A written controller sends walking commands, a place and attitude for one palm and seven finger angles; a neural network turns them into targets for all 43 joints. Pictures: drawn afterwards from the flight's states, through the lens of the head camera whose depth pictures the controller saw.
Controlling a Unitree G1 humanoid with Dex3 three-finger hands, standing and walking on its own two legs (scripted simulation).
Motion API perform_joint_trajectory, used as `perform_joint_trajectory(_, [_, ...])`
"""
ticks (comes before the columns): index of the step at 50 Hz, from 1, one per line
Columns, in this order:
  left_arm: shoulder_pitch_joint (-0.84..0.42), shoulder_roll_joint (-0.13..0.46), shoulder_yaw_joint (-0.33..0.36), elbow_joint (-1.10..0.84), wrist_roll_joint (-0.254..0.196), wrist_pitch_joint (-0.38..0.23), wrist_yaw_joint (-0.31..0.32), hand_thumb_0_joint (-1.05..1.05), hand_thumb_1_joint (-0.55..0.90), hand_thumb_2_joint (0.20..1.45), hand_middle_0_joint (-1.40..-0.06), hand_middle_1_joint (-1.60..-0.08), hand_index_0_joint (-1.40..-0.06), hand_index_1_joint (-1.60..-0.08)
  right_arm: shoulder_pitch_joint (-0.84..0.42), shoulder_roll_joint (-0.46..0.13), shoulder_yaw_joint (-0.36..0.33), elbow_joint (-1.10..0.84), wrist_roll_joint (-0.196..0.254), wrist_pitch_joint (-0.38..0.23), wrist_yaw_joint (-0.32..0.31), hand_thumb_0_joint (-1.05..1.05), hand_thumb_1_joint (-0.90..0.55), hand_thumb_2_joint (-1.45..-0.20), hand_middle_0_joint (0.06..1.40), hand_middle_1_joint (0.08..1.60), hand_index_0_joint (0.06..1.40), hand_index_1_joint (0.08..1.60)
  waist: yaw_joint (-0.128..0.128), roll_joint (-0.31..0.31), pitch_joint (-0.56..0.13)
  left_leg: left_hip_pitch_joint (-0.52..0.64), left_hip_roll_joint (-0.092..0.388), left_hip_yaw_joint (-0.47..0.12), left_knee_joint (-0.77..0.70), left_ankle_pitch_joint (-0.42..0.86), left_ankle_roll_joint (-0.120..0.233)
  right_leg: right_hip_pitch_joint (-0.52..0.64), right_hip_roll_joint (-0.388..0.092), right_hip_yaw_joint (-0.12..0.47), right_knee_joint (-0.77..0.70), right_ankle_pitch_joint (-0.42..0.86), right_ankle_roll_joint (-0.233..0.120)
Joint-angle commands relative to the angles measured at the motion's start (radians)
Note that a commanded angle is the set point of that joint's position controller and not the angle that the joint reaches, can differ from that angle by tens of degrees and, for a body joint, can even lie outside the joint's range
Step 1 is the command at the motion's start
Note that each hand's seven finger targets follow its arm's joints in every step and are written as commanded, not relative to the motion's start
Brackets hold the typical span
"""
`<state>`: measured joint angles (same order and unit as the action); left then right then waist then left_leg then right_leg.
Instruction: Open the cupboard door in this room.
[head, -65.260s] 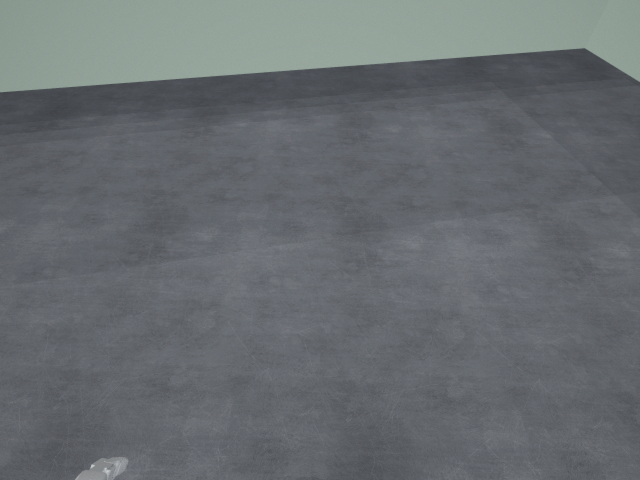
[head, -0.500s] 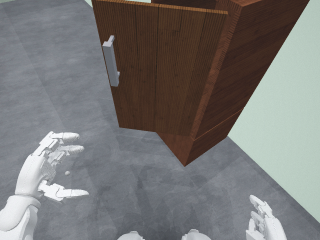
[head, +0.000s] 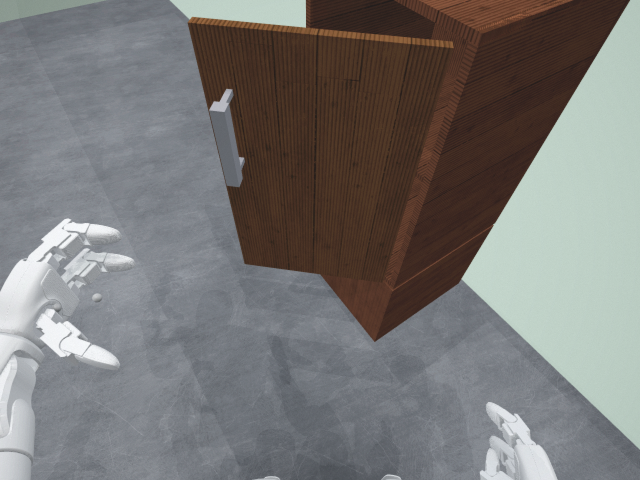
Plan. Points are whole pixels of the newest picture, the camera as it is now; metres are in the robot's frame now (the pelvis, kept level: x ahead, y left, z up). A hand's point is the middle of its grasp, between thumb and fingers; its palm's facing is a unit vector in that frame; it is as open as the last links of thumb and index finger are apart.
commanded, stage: raise the hand with hooked fingers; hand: left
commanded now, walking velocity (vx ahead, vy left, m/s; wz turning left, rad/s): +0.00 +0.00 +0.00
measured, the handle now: (231, 139) +0.60 +0.19 +0.06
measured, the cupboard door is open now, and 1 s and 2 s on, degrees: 47 47 47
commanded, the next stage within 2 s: move the hooked fingers beside the handle in 0.48 s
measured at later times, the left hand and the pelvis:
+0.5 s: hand (109, 298) +0.29 +0.26 +0.08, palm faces -0.06 -1.00 -0.04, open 14.0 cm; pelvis +0.00 -0.01 +0.00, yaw -1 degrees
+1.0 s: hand (133, 245) +0.37 +0.26 +0.08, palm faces -0.08 -1.00 -0.01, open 14.0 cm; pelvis -0.01 +0.00 +0.00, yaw -1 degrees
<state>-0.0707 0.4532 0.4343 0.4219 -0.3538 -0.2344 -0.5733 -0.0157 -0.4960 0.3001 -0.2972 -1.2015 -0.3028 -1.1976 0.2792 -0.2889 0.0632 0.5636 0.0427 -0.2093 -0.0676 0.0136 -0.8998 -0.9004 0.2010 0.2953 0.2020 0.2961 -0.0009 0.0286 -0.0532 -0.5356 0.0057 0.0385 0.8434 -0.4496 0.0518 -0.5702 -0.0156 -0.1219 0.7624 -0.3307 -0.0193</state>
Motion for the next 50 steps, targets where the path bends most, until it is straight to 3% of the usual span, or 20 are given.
perform_joint_trajectory(1, [-0.189, 0.239, 0.076, -0.137, -0.033, -0.049, -0.023, 0.000, -0.500, 0.300, -0.300, -1.200, -0.300, -1.200, -0.020, -0.153, -0.071, -0.144, 0.005, -0.054, -0.018, 0.000, -0.900, -0.900, 0.200, 0.300, 0.200, 0.300, -0.002, 0.034, -0.236, 0.070, -0.004, -0.084, -0.161, 0.338, -0.041, 0.170, 0.027, 0.065, -0.076, 0.183, -0.018])
perform_joint_trajectory(4, [-0.180, 0.248, 0.084, -0.153, -0.040, -0.057, -0.034, 0.000, -0.500, 0.300, -0.300, -1.200, -0.300, -1.200, -0.010, -0.155, -0.077, -0.146, 0.003, -0.055, -0.010, 0.000, -0.900, -0.900, 0.200, 0.300, 0.200, 0.300, 0.005, 0.043, -0.273, 0.081, -0.007, -0.076, -0.153, 0.383, -0.040, 0.196, 0.027, 0.075, -0.072, 0.231, -0.019])
perform_joint_trajectory(7, [-0.188, 0.278, 0.106, -0.169, -0.035, -0.069, -0.019, 0.000, -0.500, 0.300, -0.300, -1.200, -0.300, -1.200, -0.011, -0.159, -0.077, -0.151, -0.002, -0.054, -0.004, 0.000, -0.900, -0.900, 0.200, 0.300, 0.200, 0.300, 0.009, 0.050, -0.244, 0.067, -0.006, -0.077, -0.155, 0.374, -0.041, 0.191, 0.031, 0.075, -0.068, 0.220, -0.024])
perform_joint_trajectory(12, [-0.195, 0.295, 0.127, -0.202, -0.032, -0.091, 0.008, 0.000, -0.500, 0.300, -0.300, -1.200, -0.300, -1.200, -0.003, -0.155, -0.078, -0.152, -0.004, -0.051, -0.006, 0.000, -0.900, -0.900, 0.200, 0.300, 0.200, 0.300, 0.007, 0.058, -0.266, 0.083, -0.004, -0.074, -0.159, 0.375, -0.041, 0.200, 0.033, 0.076, -0.068, 0.220, -0.021])
perform_joint_trajectory(16, [-0.196, 0.263, 0.103, -0.182, -0.033, -0.090, 0.002, 0.000, -0.500, 0.300, -0.300, -1.200, -0.300, -1.200, -0.010, -0.150, -0.077, -0.145, 0.000, -0.050, -0.011, 0.000, -0.900, -0.900, 0.200, 0.300, 0.200, 0.300, -0.002, 0.074, -0.251, 0.066, -0.006, -0.066, -0.163, 0.324, -0.036, 0.191, 0.025, 0.084, -0.084, 0.190, -0.015])
perform_joint_trajectory(18, [-0.213, 0.258, 0.094, -0.160, -0.035, -0.082, -0.007, 0.000, -0.500, 0.300, -0.300, -1.200, -0.300, -1.200, -0.013, -0.152, -0.074, -0.147, 0.001, -0.044, -0.013, 0.000, -0.900, -0.900, 0.200, 0.300, 0.200, 0.300, -0.008, 0.036, -0.223, 0.048, -0.007, -0.067, -0.164, 0.302, -0.034, 0.189, 0.029, 0.086, -0.087, 0.177, -0.017])
perform_joint_trajectory(19, [-0.211, 0.261, 0.093, -0.154, -0.030, -0.079, -0.010, 0.000, -0.500, 0.300, -0.300, -1.200, -0.300, -1.200, -0.015, -0.152, -0.074, -0.147, 0.002, -0.045, -0.014, 0.000, -0.900, -0.900, 0.200, 0.300, 0.200, 0.300, -0.007, 0.061, -0.228, 0.050, -0.008, -0.065, -0.164, 0.287, -0.033, 0.184, 0.027, 0.090, -0.090, 0.162, -0.016])
perform_joint_trajectory(22, [-0.217, 0.265, 0.091, -0.170, -0.033, -0.082, -0.012, 0.000, -0.500, 0.300, -0.300, -1.200, -0.300, -1.200, -0.015, -0.152, -0.073, -0.149, 0.002, -0.047, -0.015, 0.000, -0.900, -0.900, 0.200, 0.300, 0.200, 0.300, -0.005, 0.049, -0.236, 0.066, -0.007, -0.071, -0.160, 0.312, -0.034, 0.188, 0.031, 0.085, -0.083, 0.179, -0.020])
perform_joint_trajectory(24, [-0.212, 0.278, 0.108, -0.188, -0.030, -0.089, -0.008, 0.000, -0.500, 0.300, -0.300, -1.200, -0.300, -1.200, -0.013, -0.147, -0.073, -0.149, 0.000, -0.050, -0.014, 0.000, -0.900, -0.900, 0.200, 0.300, 0.200, 0.300, 0.001, 0.072, -0.279, 0.085, -0.007, -0.071, -0.159, 0.346, -0.035, 0.203, 0.028, 0.084, -0.077, 0.212, -0.018])
perform_joint_trajectory(29, [-0.212, 0.252, 0.092, -0.136, -0.038, -0.080, -0.016, 0.000, -0.500, 0.300, -0.300, -1.200, -0.300, -1.200, -0.018, -0.149, -0.070, -0.145, 0.002, -0.046, -0.016, 0.000, -0.900, -0.900, 0.200, 0.300, 0.200, 0.300, -0.005, 0.031, -0.228, 0.051, -0.007, -0.072, -0.163, 0.303, -0.037, 0.180, 0.029, 0.082, -0.082, 0.179, -0.016])
perform_joint_trajectory(31, [-0.345, 0.244, 0.055, -0.138, -0.026, -0.084, -0.011, 0.000, -0.500, 0.300, -0.300, -1.200, -0.300, -1.200, -0.017, -0.152, -0.068, -0.131, 0.003, -0.043, -0.025, 0.000, -0.900, -0.900, 0.200, 0.300, 0.200, 0.300, -0.031, 0.055, -0.216, 0.055, -0.005, -0.076, -0.164, 0.262, -0.037, 0.140, 0.028, 0.078, -0.082, 0.141, -0.013])
perform_joint_trajectory(32, [-0.387, 0.249, 0.047, -0.120, -0.024, -0.081, -0.012, 0.000, -0.500, 0.300, -0.300, -1.200, -0.300, -1.200, -0.012, -0.156, -0.066, -0.129, 0.001, -0.039, -0.028, 0.000, -0.900, -0.900, 0.200, 0.300, 0.200, 0.300, -0.037, 0.041, -0.197, 0.052, -0.006, -0.077, -0.157, 0.250, -0.036, 0.129, 0.033, 0.082, -0.082, 0.129, -0.018])
perform_joint_trajectory(33, [-0.425, 0.276, 0.062, -0.102, -0.018, -0.084, -0.012, 0.000, -0.500, 0.300, -0.300, -1.200, -0.300, -1.200, -0.007, -0.157, -0.068, -0.121, 0.002, -0.037, -0.032, 0.000, -0.900, -0.900, 0.200, 0.300, 0.200, 0.300, -0.037, 0.056, -0.224, 0.053, -0.007, -0.077, -0.158, 0.242, -0.037, 0.136, 0.029, 0.089, -0.083, 0.120, -0.016])
perform_joint_trajectory(36, [-0.512, 0.261, 0.022, -0.037, 0.007, -0.091, -0.010, 0.000, -0.500, 0.300, -0.300, -1.200, -0.300, -1.200, 0.005, -0.156, -0.064, -0.107, 0.002, -0.033, -0.039, 0.000, -0.900, -0.900, 0.200, 0.300, 0.200, 0.300, -0.051, 0.068, -0.233, 0.054, -0.006, -0.081, -0.156, 0.229, -0.038, 0.110, 0.023, 0.084, -0.077, 0.106, -0.015])
perform_joint_trajectory(40, [-0.559, 0.313, 0.053, 0.053, 0.024, -0.096, -0.008, 0.000, -0.500, 0.300, -0.300, -1.200, -0.300, -1.200, 0.025, -0.162, -0.064, -0.099, -0.001, -0.018, -0.036, 0.000, -0.900, -0.900, 0.200, 0.300, 0.200, 0.300, -0.039, 0.051, -0.287, 0.042, -0.006, -0.082, -0.146, 0.270, -0.040, 0.136, 0.024, 0.086, -0.059, 0.145, -0.019])
perform_joint_trajectory(42, [-0.534, 0.348, 0.090, 0.109, 0.022, -0.093, -0.010, 0.000, -0.500, 0.300, -0.300, -1.200, -0.300, -1.200, 0.038, -0.168, -0.064, -0.102, -0.006, -0.007, -0.029, 0.000, -0.900, -0.900, 0.200, 0.300, 0.200, 0.300, -0.021, 0.036, -0.300, 0.022, -0.006, -0.076, -0.135, 0.311, -0.041, 0.165, 0.026, 0.090, -0.048, 0.190, -0.023])
perform_joint_trajectory(44, [-0.550, 0.376, 0.112, 0.139, 0.029, -0.094, -0.013, 0.000, -0.500, 0.300, -0.300, -1.200, -0.300, -1.200, 0.046, -0.169, -0.067, -0.103, -0.005, 0.005, -0.023, 0.000, -0.900, -0.900, 0.200, 0.300, 0.200, 0.300, -0.019, 0.055, -0.319, 0.005, -0.006, -0.066, -0.128, 0.335, -0.040, 0.178, 0.023, 0.097, -0.042, 0.226, -0.019])
perform_joint_trajectory(46, [-0.592, 0.363, 0.091, 0.170, 0.037, -0.096, -0.015, 0.000, -0.500, 0.300, -0.300, -1.200, -0.300, -1.200, 0.054, -0.169, -0.067, -0.104, -0.004, 0.016, -0.017, 0.000, -0.900, -0.900, 0.200, 0.300, 0.200, 0.300, -0.033, 0.055, -0.304, -0.006, -0.004, -0.065, -0.127, 0.324, -0.039, 0.151, 0.024, 0.093, -0.040, 0.217, -0.017])
perform_joint_trajectory(50, [-0.656, 0.396, 0.103, 0.225, 0.044, -0.115, -0.026, 0.000, -0.500, 0.300, -0.300, -1.200, -0.300, -1.200, 0.088, -0.179, -0.073, -0.102, -0.004, 0.039, -0.013, 0.000, -0.900, -0.900, 0.200, 0.300, 0.200, 0.300, -0.043, 0.049, -0.334, -0.012, -0.001, -0.063, -0.115, 0.335, -0.036, 0.142, 0.031, 0.098, -0.030, 0.228, -0.016])
